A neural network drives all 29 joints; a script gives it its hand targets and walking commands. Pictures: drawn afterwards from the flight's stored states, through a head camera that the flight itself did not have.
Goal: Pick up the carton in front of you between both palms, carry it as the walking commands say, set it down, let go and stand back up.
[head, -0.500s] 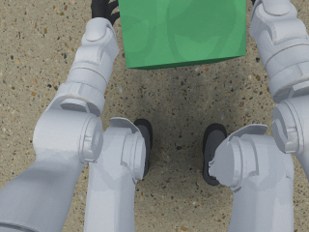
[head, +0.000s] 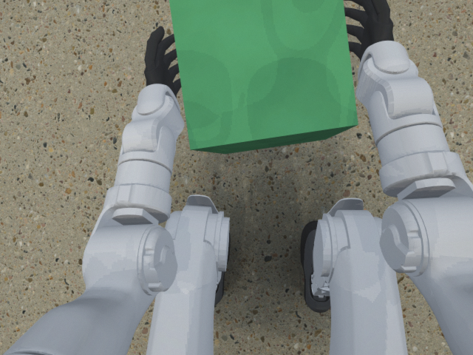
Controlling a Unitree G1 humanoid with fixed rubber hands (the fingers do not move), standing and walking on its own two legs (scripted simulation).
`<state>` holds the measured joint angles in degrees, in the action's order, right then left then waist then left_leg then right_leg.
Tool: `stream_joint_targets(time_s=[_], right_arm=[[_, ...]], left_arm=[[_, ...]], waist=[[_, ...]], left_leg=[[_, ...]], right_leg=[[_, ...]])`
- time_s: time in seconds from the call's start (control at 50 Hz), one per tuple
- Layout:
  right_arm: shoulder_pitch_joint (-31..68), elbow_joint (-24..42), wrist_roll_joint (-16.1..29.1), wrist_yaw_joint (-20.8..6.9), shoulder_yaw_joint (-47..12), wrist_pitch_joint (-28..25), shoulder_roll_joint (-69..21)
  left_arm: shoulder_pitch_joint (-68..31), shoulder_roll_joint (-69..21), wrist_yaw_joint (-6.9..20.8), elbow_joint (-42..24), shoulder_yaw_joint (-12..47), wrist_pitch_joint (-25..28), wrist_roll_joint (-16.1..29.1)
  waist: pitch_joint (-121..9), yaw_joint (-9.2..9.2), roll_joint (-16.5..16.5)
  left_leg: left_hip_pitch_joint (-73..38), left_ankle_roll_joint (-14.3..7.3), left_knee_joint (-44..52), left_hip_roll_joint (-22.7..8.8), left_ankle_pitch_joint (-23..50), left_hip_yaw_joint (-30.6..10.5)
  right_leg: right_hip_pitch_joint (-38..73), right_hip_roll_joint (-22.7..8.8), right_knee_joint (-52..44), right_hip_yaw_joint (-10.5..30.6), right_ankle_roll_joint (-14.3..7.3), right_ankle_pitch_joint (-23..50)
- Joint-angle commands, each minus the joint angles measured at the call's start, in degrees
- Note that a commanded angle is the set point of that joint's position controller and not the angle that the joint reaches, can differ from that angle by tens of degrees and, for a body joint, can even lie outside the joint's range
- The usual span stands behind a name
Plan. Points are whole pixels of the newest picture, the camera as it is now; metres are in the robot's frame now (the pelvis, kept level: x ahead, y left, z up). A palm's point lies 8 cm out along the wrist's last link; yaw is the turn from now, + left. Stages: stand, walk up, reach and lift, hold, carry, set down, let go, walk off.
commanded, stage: reach and lift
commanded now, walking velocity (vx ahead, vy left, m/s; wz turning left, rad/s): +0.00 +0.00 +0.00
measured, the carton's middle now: (264, 83) +0.52 +0.00 -0.17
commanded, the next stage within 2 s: none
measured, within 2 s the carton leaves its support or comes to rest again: neither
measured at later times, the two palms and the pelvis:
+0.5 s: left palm (101, 64) +0.47 +0.15 +0.05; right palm (446, 22) +0.49 -0.15 +0.06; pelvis +0.01 +0.01 +0.12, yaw -1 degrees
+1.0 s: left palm out of the picture +0.43 +0.14 +0.22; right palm out of the picture +0.43 -0.15 +0.23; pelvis +0.06 +0.00 +0.26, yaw -2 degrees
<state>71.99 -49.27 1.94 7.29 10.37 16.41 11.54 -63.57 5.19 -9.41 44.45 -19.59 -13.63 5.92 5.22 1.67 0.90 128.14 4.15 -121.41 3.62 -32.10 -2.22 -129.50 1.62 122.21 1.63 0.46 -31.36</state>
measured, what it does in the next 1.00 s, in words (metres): rises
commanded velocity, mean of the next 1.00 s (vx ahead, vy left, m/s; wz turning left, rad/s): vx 0.00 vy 0.00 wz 0.00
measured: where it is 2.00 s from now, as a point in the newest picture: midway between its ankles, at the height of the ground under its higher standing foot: (263, 278)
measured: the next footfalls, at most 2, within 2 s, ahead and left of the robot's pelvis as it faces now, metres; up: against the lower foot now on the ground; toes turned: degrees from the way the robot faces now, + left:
none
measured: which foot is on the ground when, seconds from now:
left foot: down 0.00-1.00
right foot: down 0.00-1.00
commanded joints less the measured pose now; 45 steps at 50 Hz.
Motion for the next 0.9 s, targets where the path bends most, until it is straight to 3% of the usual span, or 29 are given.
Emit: stream_joint_targets(time_s=[0.0, 0.06, 0.12, 0.22, 0.32, 0.44, 0.54, 0.68, 0.74, 0.88], right_arm=[[21.53, -3.55, -2.49, -17.26, -14.39, 2.19, -70.54], [23.02, -6.00, -5.54, -18.16, -9.29, 2.25, -70.26], [24.87, -5.21, -6.31, -18.32, -7.38, 1.84, -70.14], [22.76, -4.64, -7.79, -18.57, -6.87, 1.83, -70.45], [18.98, 0.07, -7.62, -18.99, -10.56, 3.02, -72.85], [16.16, 11.74, -1.79, -19.30, -21.45, 4.17, -76.27], [10.58, 11.11, -0.84, -19.19, -23.77, 4.42, -76.93], [-0.50, 4.90, -3.45, -18.39, -20.34, 3.72, -79.14], [-2.74, 6.31, -4.62, -18.28, -19.88, 2.83, -79.35], [-8.73, 9.42, -5.67, -17.99, -21.88, 1.43, -79.78]], left_arm=[[-46.47, -57.07, 18.17, -10.90, 24.67, -2.52, -1.62], [-43.35, -57.12, 18.36, -7.22, 19.73, -3.25, -7.22], [-41.86, -58.54, 18.24, -5.87, 17.13, -3.51, -9.18], [-40.95, -62.13, 19.03, -6.47, 19.06, -3.95, -8.41], [-36.69, -66.24, 19.94, -8.92, 23.15, -5.66, -6.49], [-29.38, -69.11, 19.83, -15.61, 31.18, -6.91, -2.62], [-24.88, -68.17, 19.49, -15.91, 33.25, -6.61, -2.95], [-16.91, -68.70, 19.51, -12.77, 31.65, -5.62, -5.42], [-13.39, -70.23, 19.94, -11.61, 31.14, -4.99, -6.12], [-5.16, -70.54, 20.48, -10.61, 31.38, -3.69, -7.27]], waist=[[-63.75, 0.61, -4.57], [-58.59, 2.38, -2.97], [-61.11, 3.55, -2.46], [-67.51, 0.78, -2.34], [-75.28, -1.04, -2.14], [-83.32, -0.51, -1.97], [-74.07, -0.03, -2.44], [-62.44, -0.28, -1.45], [-59.66, -1.10, -1.21], [-55.79, -0.88, -1.75]], left_leg=[[-26.05, -2.70, 17.27, 5.60, 6.99, 8.11], [-27.59, -3.31, 20.58, 5.14, 4.27, 7.90], [-31.03, -3.49, 23.85, 5.61, 5.77, 7.80], [-36.22, -2.71, 27.23, 5.68, 8.48, 6.80], [-42.81, -1.94, 30.84, 6.20, 10.98, 6.68], [-53.32, -1.06, 34.62, 6.37, 18.31, 5.71], [-55.96, -1.63, 39.36, 6.23, 15.80, 4.77], [-62.36, -2.75, 46.95, 6.52, 13.55, 3.26], [-65.19, -2.83, 50.12, 6.42, 14.97, 2.60], [-74.56, -3.23, 57.75, 5.68, 18.78, 0.67]], right_leg=[[38.19, 7.12, -18.19, -4.25, -0.90, 9.64], [34.02, 7.27, -22.29, -3.77, -1.17, 4.18], [35.86, 7.82, -24.51, -4.09, -1.23, 5.51], [41.30, 8.20, -27.59, -4.47, -1.26, 8.48], [48.53, 7.98, -31.15, -4.73, -0.79, 11.02], [59.13, 7.97, -34.26, -4.35, -0.11, 18.53], [61.28, 8.04, -38.75, -2.89, 0.11, 16.30], [64.89, 8.04, -46.93, -1.13, 0.19, 13.79], [68.81, 7.65, -50.75, -0.23, 0.05, 15.38], [78.61, 6.77, -58.70, 1.41, -0.12, 18.90]])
